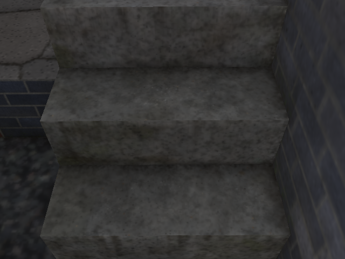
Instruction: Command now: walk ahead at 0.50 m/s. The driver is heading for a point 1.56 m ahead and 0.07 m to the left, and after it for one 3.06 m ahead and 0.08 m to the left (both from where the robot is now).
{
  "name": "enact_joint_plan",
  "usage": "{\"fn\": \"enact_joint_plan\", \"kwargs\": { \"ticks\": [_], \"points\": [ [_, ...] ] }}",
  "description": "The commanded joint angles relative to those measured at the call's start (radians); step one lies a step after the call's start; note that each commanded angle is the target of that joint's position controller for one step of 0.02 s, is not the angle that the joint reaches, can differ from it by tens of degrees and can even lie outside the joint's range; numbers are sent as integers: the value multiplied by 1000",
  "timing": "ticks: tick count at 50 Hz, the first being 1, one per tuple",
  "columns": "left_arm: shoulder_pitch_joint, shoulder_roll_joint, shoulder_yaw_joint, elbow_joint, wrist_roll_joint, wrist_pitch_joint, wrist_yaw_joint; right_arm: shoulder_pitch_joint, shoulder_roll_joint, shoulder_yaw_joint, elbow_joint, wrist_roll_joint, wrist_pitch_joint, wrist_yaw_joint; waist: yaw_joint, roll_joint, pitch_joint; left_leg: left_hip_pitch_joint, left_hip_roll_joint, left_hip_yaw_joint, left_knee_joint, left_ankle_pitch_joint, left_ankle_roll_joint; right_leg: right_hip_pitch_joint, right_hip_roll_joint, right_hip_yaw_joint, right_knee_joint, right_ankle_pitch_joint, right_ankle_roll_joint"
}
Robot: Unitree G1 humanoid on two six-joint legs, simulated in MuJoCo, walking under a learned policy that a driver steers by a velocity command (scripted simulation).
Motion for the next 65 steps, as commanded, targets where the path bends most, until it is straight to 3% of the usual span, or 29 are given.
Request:
{"fn": "enact_joint_plan", "kwargs": {
  "ticks": [1, 15, 26, 57, 65],
  "points": [
    [-1, 84, 18, -56, 0, -13, 1, -29, -91, -18, -50, 0, -11, -1, 0, -16, -44, -11, 112, -91, -10, 232, 39, 38, -173, 137, -5, 268, 37],
    [-37, 91, 9, -62, 5, -9, 4, -35, -101, -17, -45, 1, -6, -4, 0, -11, -37, -13, 110, -95, -8, 234, 42, 28, -173, 146, 6, 250, 33],
    [-22, 87, 12, -55, 0, -12, -1, -29, -92, -17, -47, -2, -12, 0, -3, -12, -57, 0, 116, -96, -16, 248, 41, 36, -171, 135, -4, 232, 34],
    [-39, 101, 12, -61, 3, -10, -1, -46, -104, -18, -44, -1, -11, -1, -5, -15, -36, 2, 113, -101, -14, 265, 46, 24, -173, 145, 1, 245, 34],
    [22, 98, 21, -31, -1, -7, -2, 0, -102, -23, -19, -8, -10, 3, -6, -2, -29, 5, 116, -98, 15, 274, 39, 8, -170, 127, 20, 228, 33]
  ]
}}
Next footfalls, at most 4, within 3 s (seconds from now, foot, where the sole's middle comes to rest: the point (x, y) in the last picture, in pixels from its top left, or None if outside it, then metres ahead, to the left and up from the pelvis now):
none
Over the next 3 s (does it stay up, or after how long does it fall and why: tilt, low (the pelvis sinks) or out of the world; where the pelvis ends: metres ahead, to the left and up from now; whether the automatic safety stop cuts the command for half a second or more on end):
stays up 0.00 0.01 0.00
